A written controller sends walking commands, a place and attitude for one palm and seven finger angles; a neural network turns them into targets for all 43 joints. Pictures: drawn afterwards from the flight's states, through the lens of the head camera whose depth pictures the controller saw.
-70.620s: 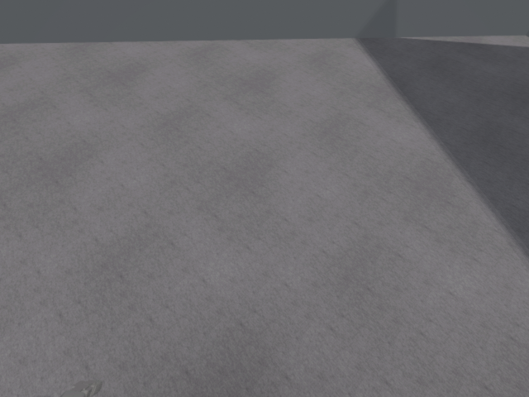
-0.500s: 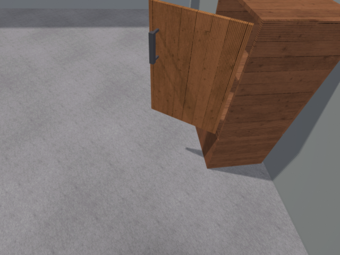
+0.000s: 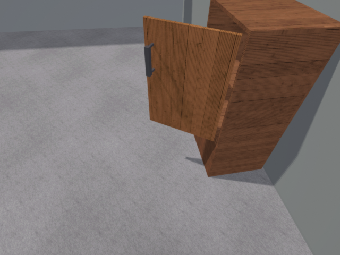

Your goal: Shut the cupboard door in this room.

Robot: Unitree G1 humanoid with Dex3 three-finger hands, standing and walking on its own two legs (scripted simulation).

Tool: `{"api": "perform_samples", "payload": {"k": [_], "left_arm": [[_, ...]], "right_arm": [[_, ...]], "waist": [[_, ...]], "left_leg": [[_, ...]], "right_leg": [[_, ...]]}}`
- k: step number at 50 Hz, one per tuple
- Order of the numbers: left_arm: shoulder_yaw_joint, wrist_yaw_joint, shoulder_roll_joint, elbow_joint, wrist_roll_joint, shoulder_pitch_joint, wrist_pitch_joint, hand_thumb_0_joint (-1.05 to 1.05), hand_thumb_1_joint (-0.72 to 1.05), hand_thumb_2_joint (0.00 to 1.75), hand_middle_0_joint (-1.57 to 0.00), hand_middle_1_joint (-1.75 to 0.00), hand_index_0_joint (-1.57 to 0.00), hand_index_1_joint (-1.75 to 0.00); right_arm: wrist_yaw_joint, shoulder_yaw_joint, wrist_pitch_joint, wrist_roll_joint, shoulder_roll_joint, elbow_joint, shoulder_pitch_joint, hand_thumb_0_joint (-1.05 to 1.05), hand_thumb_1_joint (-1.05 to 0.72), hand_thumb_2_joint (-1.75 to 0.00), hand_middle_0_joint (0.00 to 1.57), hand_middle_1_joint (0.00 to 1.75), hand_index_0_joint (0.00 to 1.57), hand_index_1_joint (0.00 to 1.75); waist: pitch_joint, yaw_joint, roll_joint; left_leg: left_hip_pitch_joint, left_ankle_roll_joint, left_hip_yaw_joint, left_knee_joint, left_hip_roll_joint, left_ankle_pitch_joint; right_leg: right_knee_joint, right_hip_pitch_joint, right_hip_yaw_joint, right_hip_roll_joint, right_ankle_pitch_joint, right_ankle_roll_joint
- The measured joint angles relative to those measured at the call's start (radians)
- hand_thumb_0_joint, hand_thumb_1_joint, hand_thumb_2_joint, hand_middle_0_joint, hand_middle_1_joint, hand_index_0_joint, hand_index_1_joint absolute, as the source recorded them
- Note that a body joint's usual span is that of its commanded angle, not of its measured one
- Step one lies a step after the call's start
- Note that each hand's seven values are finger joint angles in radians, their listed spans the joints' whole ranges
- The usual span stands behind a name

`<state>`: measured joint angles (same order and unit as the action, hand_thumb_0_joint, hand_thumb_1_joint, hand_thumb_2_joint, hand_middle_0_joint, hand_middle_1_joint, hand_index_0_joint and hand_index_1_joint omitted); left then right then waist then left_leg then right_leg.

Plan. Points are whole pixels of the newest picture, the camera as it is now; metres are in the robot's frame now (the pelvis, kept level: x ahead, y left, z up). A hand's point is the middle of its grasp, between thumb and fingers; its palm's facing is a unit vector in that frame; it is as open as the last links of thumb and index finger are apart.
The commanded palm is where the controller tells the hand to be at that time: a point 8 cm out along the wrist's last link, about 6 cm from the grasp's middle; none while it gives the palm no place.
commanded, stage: let the arm hang, fingers relaxed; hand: left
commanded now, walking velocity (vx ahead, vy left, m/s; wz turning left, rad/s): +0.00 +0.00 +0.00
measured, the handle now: (150, 59) +0.91 +0.13 +0.01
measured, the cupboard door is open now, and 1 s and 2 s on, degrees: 56 56 56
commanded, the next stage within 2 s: look to check the result in 0.12 s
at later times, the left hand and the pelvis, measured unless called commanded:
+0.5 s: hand out of the picture -0.02 +0.16 -0.18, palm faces +0.03 -0.98 -0.18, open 7.4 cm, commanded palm none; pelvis +0.01 -0.01 +0.00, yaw +0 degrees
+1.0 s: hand out of the picture +0.02 +0.16 -0.18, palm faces +0.09 -0.98 -0.18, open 7.4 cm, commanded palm none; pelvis +0.02 -0.01 +0.00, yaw +3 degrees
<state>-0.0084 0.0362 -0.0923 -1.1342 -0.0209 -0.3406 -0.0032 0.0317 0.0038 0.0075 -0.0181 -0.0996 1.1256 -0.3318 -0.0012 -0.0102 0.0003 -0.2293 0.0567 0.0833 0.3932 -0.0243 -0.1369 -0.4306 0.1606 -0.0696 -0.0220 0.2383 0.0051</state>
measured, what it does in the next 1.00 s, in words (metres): stands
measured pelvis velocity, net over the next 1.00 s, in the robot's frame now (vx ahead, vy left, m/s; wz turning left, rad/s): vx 0.02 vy -0.01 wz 0.05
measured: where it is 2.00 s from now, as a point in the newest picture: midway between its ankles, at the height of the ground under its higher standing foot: outside the picture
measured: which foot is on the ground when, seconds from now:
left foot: down 0.00-1.00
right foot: down 0.00-1.00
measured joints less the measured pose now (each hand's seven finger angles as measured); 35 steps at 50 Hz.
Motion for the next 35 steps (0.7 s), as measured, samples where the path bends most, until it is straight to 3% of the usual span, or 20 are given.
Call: {"api": "perform_samples", "payload": {"k": [35], "left_arm": [[0.003,-0.001,-0.036,-0.015,0.007,0.028,0.005,0.00,0.91,0.90,-0.20,-0.30,-0.20,-0.29]], "right_arm": [[0.000,0.004,-0.003,0.005,-0.030,0.017,0.034,0.00,-0.91,-0.90,0.20,0.30,0.20,0.29]], "waist": [[-0.038,-0.001,0.003]], "left_leg": [[0.031,-0.016,-0.003,-0.010,0.012,-0.019]], "right_leg": [[0.033,-0.041,0.000,0.015,0.008,0.011]]}}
